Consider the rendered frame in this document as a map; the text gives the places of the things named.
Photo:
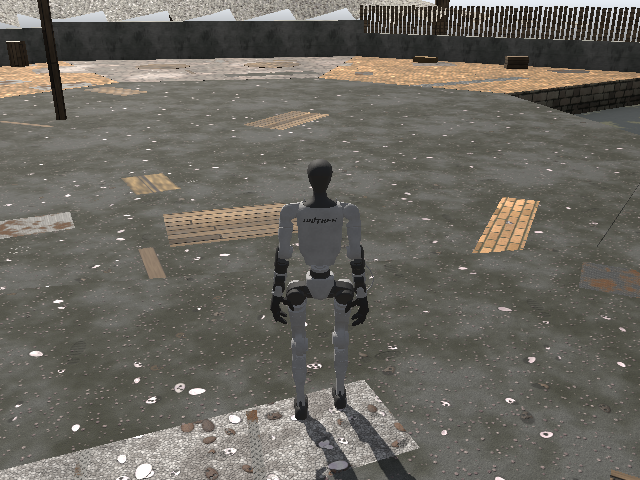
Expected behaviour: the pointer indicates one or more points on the left robot forearm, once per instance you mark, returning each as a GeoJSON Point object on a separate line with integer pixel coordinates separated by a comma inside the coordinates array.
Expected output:
{"type": "Point", "coordinates": [280, 274]}

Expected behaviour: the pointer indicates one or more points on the right robot hand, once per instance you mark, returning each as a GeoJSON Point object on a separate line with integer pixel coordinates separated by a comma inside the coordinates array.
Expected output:
{"type": "Point", "coordinates": [362, 312]}

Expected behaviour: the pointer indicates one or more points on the robot left thigh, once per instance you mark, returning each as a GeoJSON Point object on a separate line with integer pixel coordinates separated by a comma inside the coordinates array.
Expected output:
{"type": "Point", "coordinates": [296, 293]}

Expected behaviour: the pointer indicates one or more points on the right robot forearm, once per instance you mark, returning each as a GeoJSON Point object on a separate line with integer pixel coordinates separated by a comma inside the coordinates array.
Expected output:
{"type": "Point", "coordinates": [358, 275]}

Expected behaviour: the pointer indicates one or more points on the left robot hand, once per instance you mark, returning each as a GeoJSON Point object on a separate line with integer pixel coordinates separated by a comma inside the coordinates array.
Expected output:
{"type": "Point", "coordinates": [276, 310]}

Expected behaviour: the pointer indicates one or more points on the right robot upper arm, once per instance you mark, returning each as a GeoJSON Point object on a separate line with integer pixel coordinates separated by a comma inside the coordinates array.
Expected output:
{"type": "Point", "coordinates": [351, 212]}

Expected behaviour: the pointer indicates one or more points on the robot right foot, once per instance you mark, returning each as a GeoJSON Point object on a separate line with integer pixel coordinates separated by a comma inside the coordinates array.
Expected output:
{"type": "Point", "coordinates": [339, 400]}

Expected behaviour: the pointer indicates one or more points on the left robot upper arm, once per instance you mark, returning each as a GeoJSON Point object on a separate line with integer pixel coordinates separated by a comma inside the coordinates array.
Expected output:
{"type": "Point", "coordinates": [288, 212]}

